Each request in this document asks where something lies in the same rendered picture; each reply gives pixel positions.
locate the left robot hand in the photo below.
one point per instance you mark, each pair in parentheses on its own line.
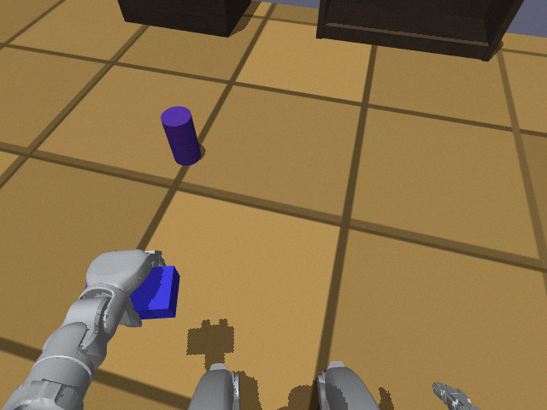
(125,270)

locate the left robot arm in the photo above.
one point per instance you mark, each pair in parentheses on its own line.
(64,371)

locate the bookshelf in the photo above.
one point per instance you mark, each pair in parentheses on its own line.
(465,28)

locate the right robot hand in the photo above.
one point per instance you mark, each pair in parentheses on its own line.
(455,399)

